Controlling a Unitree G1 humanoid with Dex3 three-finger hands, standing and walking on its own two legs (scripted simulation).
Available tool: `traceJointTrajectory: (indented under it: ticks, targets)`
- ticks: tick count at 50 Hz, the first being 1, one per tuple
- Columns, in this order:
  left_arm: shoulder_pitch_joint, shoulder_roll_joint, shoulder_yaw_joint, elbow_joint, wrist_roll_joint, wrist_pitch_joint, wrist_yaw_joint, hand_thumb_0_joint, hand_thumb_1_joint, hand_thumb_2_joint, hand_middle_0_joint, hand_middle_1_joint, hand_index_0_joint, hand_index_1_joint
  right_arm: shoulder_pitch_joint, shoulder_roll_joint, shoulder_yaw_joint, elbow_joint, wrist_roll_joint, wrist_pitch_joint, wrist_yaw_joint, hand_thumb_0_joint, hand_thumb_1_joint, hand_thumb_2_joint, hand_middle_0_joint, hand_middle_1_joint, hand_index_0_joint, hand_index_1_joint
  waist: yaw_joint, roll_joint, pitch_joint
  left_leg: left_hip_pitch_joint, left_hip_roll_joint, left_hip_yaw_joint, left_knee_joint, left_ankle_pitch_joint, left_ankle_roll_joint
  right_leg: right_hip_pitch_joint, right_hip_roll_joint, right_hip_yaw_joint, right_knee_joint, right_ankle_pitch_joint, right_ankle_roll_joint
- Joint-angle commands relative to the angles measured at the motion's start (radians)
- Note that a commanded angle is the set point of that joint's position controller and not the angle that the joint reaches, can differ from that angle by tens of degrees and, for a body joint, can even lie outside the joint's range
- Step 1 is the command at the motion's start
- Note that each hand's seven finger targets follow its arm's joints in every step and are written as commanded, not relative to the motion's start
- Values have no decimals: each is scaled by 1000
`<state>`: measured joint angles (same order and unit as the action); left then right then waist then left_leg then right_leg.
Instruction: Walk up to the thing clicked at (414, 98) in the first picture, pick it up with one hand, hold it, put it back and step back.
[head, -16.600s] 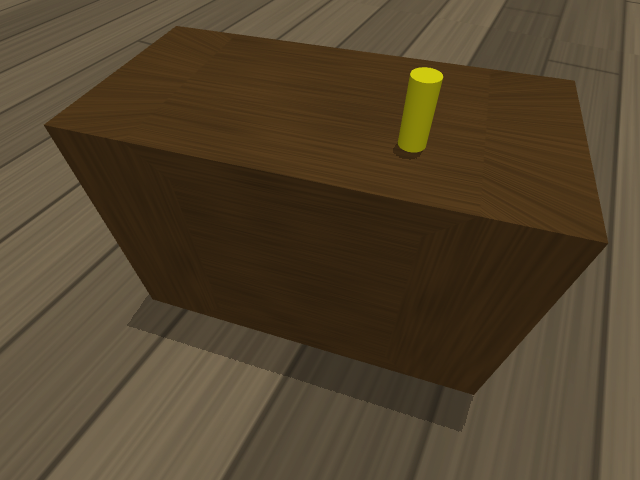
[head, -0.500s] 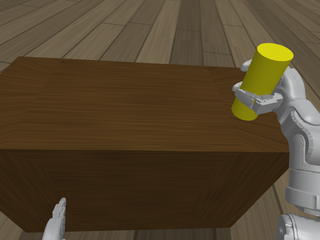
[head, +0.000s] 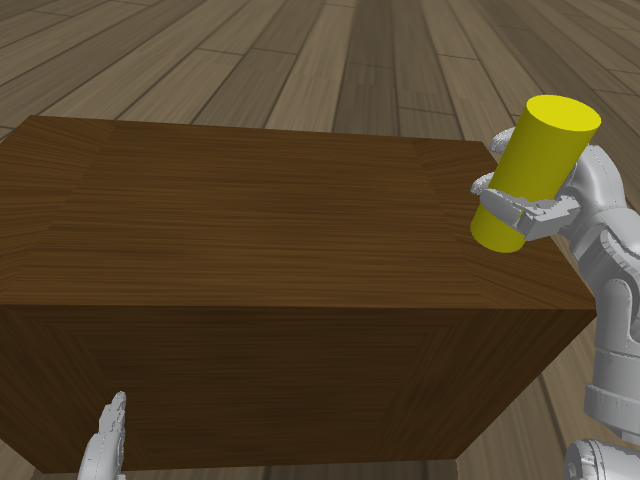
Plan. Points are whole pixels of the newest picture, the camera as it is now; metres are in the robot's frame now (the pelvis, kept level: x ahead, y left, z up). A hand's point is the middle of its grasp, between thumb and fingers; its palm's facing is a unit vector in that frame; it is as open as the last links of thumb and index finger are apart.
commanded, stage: hold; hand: right
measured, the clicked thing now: (525, 181) +0.33 -0.17 +0.27
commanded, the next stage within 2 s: crouch in 1.82 s
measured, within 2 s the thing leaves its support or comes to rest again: neither
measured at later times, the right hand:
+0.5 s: hand (524, 189) +0.32 -0.17 +0.27, palm faces -0.03 +1.00 -0.07, open 8.5 cm
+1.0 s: hand (520, 192) +0.32 -0.17 +0.26, palm faces -0.03 +1.00 -0.07, open 8.5 cm
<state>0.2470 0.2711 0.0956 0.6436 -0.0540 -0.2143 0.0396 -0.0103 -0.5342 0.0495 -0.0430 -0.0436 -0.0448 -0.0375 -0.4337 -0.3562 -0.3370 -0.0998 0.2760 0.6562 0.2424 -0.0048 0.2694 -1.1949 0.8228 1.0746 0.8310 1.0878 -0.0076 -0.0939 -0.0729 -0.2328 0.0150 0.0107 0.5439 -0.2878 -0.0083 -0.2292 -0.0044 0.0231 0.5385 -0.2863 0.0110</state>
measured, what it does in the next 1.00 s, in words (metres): stands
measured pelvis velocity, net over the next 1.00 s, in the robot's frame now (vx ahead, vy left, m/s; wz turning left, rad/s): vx -0.01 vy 0.00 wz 0.00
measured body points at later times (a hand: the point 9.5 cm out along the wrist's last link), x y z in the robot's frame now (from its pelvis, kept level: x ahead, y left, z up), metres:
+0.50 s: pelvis -0.01 +0.00 +0.00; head -0.04 +0.04 +0.45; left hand +0.16 +0.26 -0.08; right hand +0.32 -0.23 +0.27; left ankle +0.00 +0.12 -0.73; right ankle +0.00 -0.13 -0.73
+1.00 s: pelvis -0.01 +0.00 +0.00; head -0.04 +0.04 +0.45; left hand +0.15 +0.26 -0.08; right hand +0.32 -0.22 +0.27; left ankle +0.00 +0.12 -0.73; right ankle +0.00 -0.13 -0.73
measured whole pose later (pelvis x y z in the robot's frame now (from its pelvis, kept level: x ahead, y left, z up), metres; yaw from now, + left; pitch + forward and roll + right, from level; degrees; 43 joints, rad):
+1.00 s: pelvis -0.01 +0.00 +0.00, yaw +0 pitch -2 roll +0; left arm 0.24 0.26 0.07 0.69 -0.05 -0.24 0.05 -0.01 -0.54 0.06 -0.04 -0.04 -0.04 -0.04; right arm -0.42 -0.35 -0.33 -0.12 0.26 0.63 0.22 -0.01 0.27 -1.19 0.82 1.07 0.83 1.09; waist -0.01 -0.08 -0.07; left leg -0.24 0.01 0.01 0.55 -0.28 -0.01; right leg -0.23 -0.01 0.02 0.55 -0.28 0.01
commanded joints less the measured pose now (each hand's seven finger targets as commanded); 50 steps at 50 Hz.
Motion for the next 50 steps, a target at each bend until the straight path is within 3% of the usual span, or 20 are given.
traceJointTrajectory:
  ticks: [1,2,4,9,10,11,14,16,19,21,24,30,32,33,34,37,41,42,48,50]
  targets:
    - [-128,116,38,-174,2,-61,10,0,-551,47,-38,-37,-38,-36,-416,-220,-86,-221,12,-68,-6,0,-358,-1293,1368,1440,1388,1439,-10,104,-228,22,-8,36,-79,263,-5,119,21,-15,-46,247,-33]
    - [-122,106,26,-169,2,-60,10,0,-548,46,-38,-38,-40,-35,-421,-234,-99,-221,12,-68,-6,0,-361,-1297,1364,1440,1386,1440,-12,96,-214,19,-8,36,-79,261,-4,114,21,-16,-44,247,-33]
    - [-142,129,51,-168,0,-66,14,0,-548,46,-38,-38,-40,-36,-408,-231,-93,-226,14,-70,-4,0,-351,-1295,1365,1441,1387,1440,-6,89,-190,7,-10,36,-85,222,-3,107,20,-13,-54,208,-33]
    - [-138,84,5,-122,0,-68,5,0,-550,45,-39,-39,-40,-37,-367,-181,-55,-186,13,-58,4,0,-350,-1293,1355,1435,1378,1435,2,78,-133,-16,-13,34,-97,176,-4,77,19,-14,-63,158,-35]
    - [-152,113,36,-142,0,-70,8,0,-553,49,-40,-39,-40,-39,-370,-189,-55,-194,10,-59,5,0,-325,-1297,1346,1435,1372,1435,5,73,-157,-9,-14,35,-94,181,-3,87,17,-12,-67,164,-33]
    - [-144,97,11,-149,3,-71,6,0,-553,49,-41,-39,-40,-40,-390,-193,-55,-197,10,-61,6,0,-346,-1298,1353,1437,1377,1437,7,88,-163,-7,-12,34,-96,186,-6,88,19,-12,-60,167,-35]
    - [-125,118,34,-145,2,-72,13,0,-550,45,-41,-40,-42,-38,-391,-224,-86,-205,14,-65,4,0,-312,-1293,1337,1430,1364,1430,6,103,-186,-1,-11,35,-92,216,-7,110,20,-13,-56,195,-37]
    - [-122,155,75,-146,4,-75,16,0,-555,51,-41,-40,-40,-41,-399,-241,-105,-210,14,-71,-3,0,-320,-1298,1347,1437,1374,1437,7,100,-212,7,-11,38,-85,230,-6,121,19,-9,-52,211,-35]
    - [-125,111,35,-147,5,-74,13,0,-553,51,-40,-39,-39,-39,-422,-238,-98,-243,9,-83,-16,0,-343,-1300,1363,1444,1387,1444,-11,82,-215,15,-8,37,-79,246,-2,114,20,-12,-47,228,-33]
    - [-142,127,53,-152,3,-79,18,0,-552,51,-39,-39,-39,-39,-426,-240,-98,-240,8,-89,-18,0,-346,-1308,1368,1451,1392,1451,-6,85,-215,9,-16,43,-74,235,2,123,11,-5,-51,233,-30]
    - [-168,96,17,-129,2,-82,14,0,-555,53,-40,-38,-37,-40,-388,-215,-72,-199,5,-84,-11,0,-348,-1314,1375,1458,1400,1458,-16,72,-153,-13,-19,43,-89,142,4,79,12,-5,-71,139,-28]
    - [-162,126,32,-135,2,-87,16,0,-555,50,-41,-39,-39,-40,-378,-194,-53,-158,14,-51,26,0,-320,-1300,1345,1438,1373,1438,7,77,-171,-7,-20,41,-96,161,1,96,13,-5,-75,151,-31]
    - [-167,99,-1,-132,0,-87,12,0,-551,46,-40,-39,-41,-38,-392,-200,-59,-172,21,-51,26,0,-325,-1293,1342,1431,1368,1431,-7,89,-148,-7,-18,43,-101,151,-3,79,15,-9,-75,142,-31]
    - [-148,115,24,-139,2,-87,14,0,-558,52,-42,-39,-39,-41,-395,-205,-69,-180,18,-51,22,0,-304,-1292,1335,1428,1363,1428,6,95,-168,-9,-17,40,-102,152,-3,95,15,-8,-74,138,-34]
    - [-141,100,7,-135,2,-87,11,0,-558,52,-42,-40,-39,-42,-387,-208,-77,-169,20,-53,16,0,-312,-1299,1344,1438,1373,1438,-2,111,-153,-13,-19,41,-105,148,-3,89,16,-10,-76,136,-34]
    - [-120,139,60,-128,6,-91,14,0,-554,51,-41,-39,-40,-40,-412,-242,-105,-201,18,-70,-7,0,-316,-1311,1359,1452,1387,1452,1,104,-161,-14,-19,41,-97,157,-4,90,16,-9,-72,137,-34]
    - [-131,92,14,-143,6,-94,8,0,-553,52,-39,-38,-38,-39,-412,-228,-96,-251,14,-95,-31,0,-341,-1306,1375,1454,1399,1454,-15,76,-173,-5,-14,35,-93,146,2,87,20,-14,-66,132,-33]
    - [-125,107,37,-141,7,-92,12,0,-551,51,-39,-40,-40,-39,-412,-233,-97,-241,7,-98,-36,0,-327,-1310,1370,1456,1395,1456,-5,86,-191,-5,-13,33,-93,161,1,97,19,-14,-61,145,-35]
    - [-185,78,-13,-125,4,-95,20,0,-556,53,-40,-39,-37,-41,-388,-161,-21,-211,6,-85,-9,0,-308,-1309,1362,1456,1390,1456,-4,57,-183,-7,-13,32,-88,189,0,99,16,-11,-57,178,-32]
    - [-198,104,7,-109,4,-94,23,0,-555,51,-40,-40,-39,-41,-383,-176,-30,-189,8,-75,1,0,-302,-1312,1357,1456,1386,1456,-1,61,-171,-4,-14,35,-92,187,-1,96,16,-7,-61,175,-31]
